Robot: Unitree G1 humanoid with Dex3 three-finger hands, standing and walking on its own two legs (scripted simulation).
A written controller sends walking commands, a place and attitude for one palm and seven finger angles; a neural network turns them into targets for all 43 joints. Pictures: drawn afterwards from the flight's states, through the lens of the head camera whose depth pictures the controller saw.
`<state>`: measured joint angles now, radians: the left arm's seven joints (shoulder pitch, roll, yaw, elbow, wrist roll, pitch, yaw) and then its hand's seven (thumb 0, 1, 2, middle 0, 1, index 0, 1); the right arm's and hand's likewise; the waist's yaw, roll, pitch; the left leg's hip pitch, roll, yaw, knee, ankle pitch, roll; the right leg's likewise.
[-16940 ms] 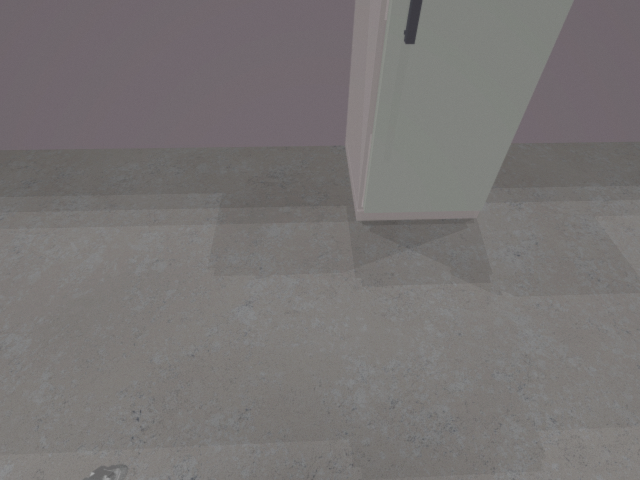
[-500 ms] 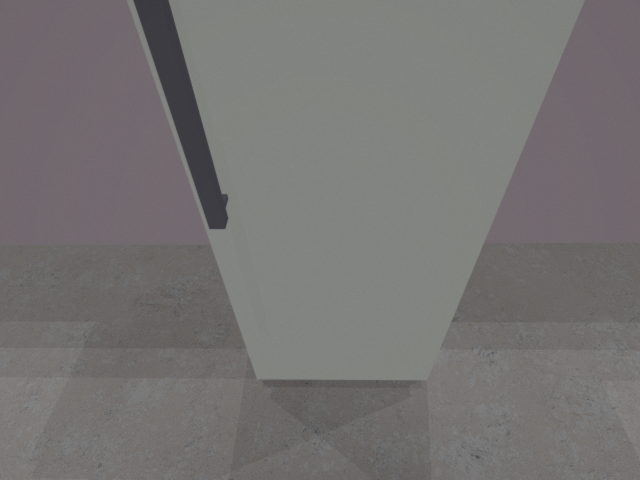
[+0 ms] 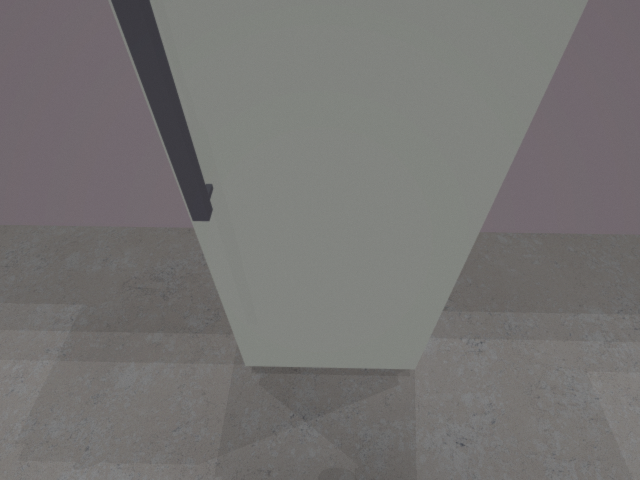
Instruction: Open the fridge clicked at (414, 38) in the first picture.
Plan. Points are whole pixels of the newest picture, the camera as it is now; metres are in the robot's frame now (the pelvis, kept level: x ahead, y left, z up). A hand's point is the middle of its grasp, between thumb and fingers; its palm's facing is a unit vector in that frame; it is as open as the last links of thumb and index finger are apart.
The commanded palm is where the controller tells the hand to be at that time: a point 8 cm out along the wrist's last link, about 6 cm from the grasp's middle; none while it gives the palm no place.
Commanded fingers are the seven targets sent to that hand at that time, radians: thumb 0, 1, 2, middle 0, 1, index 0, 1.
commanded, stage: look again from close up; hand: left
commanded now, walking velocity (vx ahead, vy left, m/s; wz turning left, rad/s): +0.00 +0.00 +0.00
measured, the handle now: (165, 77) +0.49 +0.22 +0.25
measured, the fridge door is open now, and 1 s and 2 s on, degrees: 0 0 0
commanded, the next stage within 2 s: raise the hand to about handle height in 0.68 s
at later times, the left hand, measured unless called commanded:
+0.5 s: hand out of the picture +0.04 +0.18 -0.17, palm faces +0.01 -0.97 -0.23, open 7.4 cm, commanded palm none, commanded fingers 0.00 0.90 0.90 -0.20 -0.30 -0.20 -0.30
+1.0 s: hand (171, 412) +0.19 +0.19 +0.01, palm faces +0.23 -0.97 -0.03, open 7.7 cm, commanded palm +0.11 +0.24 -0.03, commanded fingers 0.00 0.62 0.78 -0.22 -0.48 -0.22 -0.48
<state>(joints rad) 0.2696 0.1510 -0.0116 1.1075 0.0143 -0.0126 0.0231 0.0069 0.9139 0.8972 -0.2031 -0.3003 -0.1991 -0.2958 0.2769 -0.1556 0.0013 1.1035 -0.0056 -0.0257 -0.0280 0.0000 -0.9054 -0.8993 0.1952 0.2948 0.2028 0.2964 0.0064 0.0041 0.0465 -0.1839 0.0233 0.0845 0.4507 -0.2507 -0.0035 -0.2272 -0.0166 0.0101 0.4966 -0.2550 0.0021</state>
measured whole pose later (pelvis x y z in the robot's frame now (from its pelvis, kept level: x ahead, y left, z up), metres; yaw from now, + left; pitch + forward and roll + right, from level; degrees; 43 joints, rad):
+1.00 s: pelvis -0.01 +0.00 -0.02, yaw +3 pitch +3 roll +1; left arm 0.37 0.15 0.12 0.18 -0.20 -0.34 -0.06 0.01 0.82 0.86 -0.21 -0.36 -0.20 -0.35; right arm 0.26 -0.23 -0.04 0.74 0.02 -0.27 -0.06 0.01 -0.90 -0.90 0.20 0.30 0.20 0.30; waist -0.02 0.01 -0.06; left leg -0.38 0.01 0.03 0.66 -0.32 -0.01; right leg -0.40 -0.04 -0.04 0.69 -0.34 0.00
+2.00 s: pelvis -0.01 +0.01 -0.01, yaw +4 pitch -3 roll -1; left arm 0.06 0.41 0.40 -0.02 -0.35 0.06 -0.42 -0.01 -0.33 0.37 -0.29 -1.09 -0.29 -1.08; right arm 0.22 -0.26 0.08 0.60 0.06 -0.31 -0.12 0.01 -0.90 -0.90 0.20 0.30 0.21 0.30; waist 0.07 0.04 -0.02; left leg -0.25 0.01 0.01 0.61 -0.30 0.01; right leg -0.22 -0.03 -0.06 0.55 -0.28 0.02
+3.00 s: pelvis -0.01 +0.00 +0.00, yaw +4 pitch -4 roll +0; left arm -0.21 0.52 0.49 0.11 -0.34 0.29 -0.50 -0.01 -0.50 0.30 -0.31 -1.20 -0.30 -1.20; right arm 0.20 -0.27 0.10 0.60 0.09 -0.20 -0.10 0.01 -0.90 -0.90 0.20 0.30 0.21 0.30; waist 0.08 0.07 -0.02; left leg -0.16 0.02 0.01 0.47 -0.25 0.00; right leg -0.15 -0.02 -0.07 0.46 -0.25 0.00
